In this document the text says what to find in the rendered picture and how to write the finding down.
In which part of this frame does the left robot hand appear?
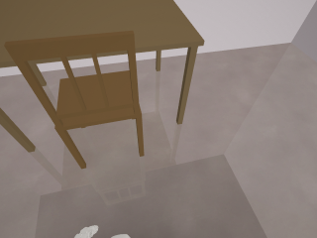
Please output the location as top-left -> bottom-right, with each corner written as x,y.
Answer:
74,225 -> 98,238

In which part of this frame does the chair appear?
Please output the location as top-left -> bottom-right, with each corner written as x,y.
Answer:
4,31 -> 145,169

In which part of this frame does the table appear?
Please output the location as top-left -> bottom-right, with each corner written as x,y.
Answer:
0,0 -> 205,153

